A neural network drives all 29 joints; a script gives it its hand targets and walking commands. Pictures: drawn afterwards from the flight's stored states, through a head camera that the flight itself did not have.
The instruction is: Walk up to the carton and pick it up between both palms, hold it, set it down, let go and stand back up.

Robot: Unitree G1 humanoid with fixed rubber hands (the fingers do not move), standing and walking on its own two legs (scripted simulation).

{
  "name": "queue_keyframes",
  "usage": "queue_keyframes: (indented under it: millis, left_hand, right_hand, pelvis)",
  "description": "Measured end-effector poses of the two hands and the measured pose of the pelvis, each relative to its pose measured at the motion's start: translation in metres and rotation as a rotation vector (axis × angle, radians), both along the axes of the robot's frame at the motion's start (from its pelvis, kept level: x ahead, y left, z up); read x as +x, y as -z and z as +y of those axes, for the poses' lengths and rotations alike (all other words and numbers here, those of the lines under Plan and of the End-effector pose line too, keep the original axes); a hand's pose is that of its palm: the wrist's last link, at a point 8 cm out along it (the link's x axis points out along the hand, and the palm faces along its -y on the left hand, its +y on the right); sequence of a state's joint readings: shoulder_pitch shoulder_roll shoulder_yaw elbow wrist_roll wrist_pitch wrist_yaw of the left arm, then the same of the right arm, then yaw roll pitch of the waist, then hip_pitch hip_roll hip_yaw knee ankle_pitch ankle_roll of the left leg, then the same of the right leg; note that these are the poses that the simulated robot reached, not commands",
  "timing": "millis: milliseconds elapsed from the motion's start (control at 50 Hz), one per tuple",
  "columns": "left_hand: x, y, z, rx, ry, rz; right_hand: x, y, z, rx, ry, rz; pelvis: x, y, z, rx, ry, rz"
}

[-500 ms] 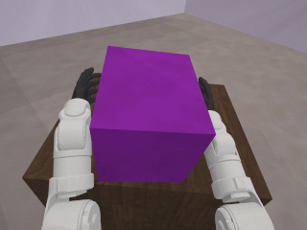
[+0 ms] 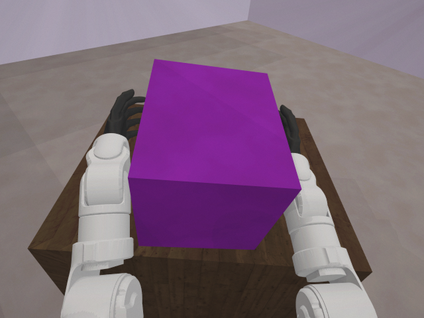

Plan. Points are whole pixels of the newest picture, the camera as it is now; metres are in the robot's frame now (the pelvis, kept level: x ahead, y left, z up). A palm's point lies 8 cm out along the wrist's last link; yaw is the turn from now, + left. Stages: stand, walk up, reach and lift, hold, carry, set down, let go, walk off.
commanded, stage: set down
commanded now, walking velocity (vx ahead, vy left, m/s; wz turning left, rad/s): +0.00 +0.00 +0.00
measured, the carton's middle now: (205, 156) +0.35 -0.01 +0.18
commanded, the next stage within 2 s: none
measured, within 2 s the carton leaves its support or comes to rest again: neither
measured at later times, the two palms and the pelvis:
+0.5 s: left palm (129, 152) +0.40 +0.13 +0.14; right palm (278, 160) +0.38 -0.17 +0.13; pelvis +0.03 -0.01 +0.00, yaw +3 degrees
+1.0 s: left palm (138, 160) +0.41 +0.11 +0.12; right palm (280, 170) +0.39 -0.18 +0.10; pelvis +0.02 -0.01 +0.00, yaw +2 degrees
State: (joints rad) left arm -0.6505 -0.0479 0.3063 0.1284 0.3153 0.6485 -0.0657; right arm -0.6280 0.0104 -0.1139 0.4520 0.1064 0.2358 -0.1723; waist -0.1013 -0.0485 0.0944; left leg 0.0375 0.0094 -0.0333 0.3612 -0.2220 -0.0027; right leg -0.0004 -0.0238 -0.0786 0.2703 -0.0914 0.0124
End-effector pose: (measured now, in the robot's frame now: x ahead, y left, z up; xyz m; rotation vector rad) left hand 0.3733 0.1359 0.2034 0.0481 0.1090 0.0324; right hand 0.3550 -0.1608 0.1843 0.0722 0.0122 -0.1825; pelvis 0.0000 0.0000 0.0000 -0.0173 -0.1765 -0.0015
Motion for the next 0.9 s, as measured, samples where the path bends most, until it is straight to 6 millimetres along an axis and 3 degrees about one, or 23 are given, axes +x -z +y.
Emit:
queue_keyframes:
  millis: [120,320,580,680,900]
  left_hand:
    - [0.003,0.001,0.002,0.013,-0.01,-0.05]
    - [0.012,0.046,0.008,0.045,-0.025,-0.004]
    - [0.031,0.066,-0.014,0.048,0.0,0.02]
    - [0.031,0.076,-0.016,0.051,-0.002,0.047]
    - [0.029,0.081,-0.017,0.063,-0.02,0.065]
  right_hand:
    - [0.006,0.004,0.002,-0.036,-0.01,-0.06]
    - [0.018,0.052,0.009,-0.043,-0.018,-0.027]
    - [0.03,0.057,-0.012,-0.088,0.002,-0.012]
    - [0.03,0.069,-0.014,-0.069,0.002,0.011]
    - [0.031,0.076,-0.015,-0.073,-0.01,0.025]
  pelvis:
    - [0.005,0.0,0.001,0.003,0.002,-0.007]
    - [0.019,-0.001,-0.003,-0.005,-0.029,0.013]
    - [0.032,-0.002,-0.01,-0.013,-0.036,0.057]
    - [0.034,-0.002,-0.011,-0.013,-0.03,0.071]
    - [0.028,-0.002,-0.013,-0.009,-0.035,0.093]
